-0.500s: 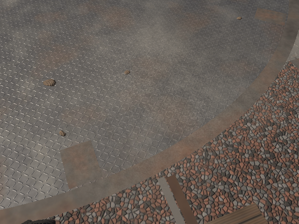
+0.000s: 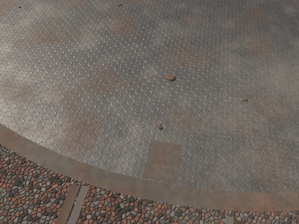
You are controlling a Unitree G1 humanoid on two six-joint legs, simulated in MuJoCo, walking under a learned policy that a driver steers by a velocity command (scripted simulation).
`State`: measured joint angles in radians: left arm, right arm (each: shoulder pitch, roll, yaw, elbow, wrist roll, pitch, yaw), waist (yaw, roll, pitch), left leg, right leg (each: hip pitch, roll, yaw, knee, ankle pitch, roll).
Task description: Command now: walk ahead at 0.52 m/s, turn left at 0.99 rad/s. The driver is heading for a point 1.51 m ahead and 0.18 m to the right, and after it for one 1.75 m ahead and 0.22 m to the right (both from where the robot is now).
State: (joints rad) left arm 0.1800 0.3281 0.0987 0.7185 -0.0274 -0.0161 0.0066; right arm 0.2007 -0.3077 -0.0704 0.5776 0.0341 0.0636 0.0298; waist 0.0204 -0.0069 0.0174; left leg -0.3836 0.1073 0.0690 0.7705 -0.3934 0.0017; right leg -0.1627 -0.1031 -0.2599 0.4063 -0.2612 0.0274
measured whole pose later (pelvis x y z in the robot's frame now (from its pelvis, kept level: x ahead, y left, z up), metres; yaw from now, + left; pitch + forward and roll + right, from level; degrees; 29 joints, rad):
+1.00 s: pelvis +0.78 +0.12 -0.02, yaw -19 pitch +3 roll +2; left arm 0.36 0.36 0.08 0.83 0.00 -0.05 -0.01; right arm 0.09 -0.29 -0.01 0.65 -0.06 -0.08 -0.01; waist 0.07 -0.03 0.04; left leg -0.43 0.02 0.02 0.59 -0.21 -0.03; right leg -0.27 0.09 0.11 1.22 -0.35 -0.12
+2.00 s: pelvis +1.52 -0.31 -0.01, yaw -21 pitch +2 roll +0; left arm 0.00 0.27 -0.01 0.56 0.02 -0.08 0.03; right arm 0.27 -0.32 -0.06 0.68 0.01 -0.03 0.00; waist -0.06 0.02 0.08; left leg -0.35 -0.22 -0.14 0.43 -0.08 0.14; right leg -0.63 -0.01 0.23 1.03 -0.37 0.10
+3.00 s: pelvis +1.65 -0.39 -0.01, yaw -8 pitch -1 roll +0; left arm 0.20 0.23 0.05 0.82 0.01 0.00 0.04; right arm 0.26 -0.21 -0.02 0.79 -0.01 -0.02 -0.01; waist 0.00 0.00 0.02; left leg -0.16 -0.05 -0.04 0.53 -0.35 0.04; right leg -0.28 0.00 0.11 0.52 -0.23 0.05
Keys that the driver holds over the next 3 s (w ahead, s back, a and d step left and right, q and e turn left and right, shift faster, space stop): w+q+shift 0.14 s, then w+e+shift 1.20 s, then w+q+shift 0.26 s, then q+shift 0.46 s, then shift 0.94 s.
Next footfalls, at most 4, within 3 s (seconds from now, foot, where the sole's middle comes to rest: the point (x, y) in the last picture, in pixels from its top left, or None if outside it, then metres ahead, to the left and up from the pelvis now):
0.06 left None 0.01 0.12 -0.78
0.46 right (138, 221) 0.48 0.06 -0.78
0.90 left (111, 135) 0.92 0.23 -0.78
1.36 right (177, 98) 1.21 -0.14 -0.78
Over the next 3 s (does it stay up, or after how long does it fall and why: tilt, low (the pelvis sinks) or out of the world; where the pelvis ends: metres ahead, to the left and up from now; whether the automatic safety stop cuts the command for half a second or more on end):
stays up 1.65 -0.39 -0.01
